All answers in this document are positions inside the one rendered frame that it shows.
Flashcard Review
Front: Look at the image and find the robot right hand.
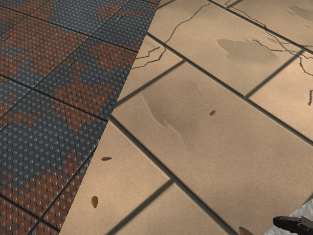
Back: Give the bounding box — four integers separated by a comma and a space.
273, 216, 313, 235

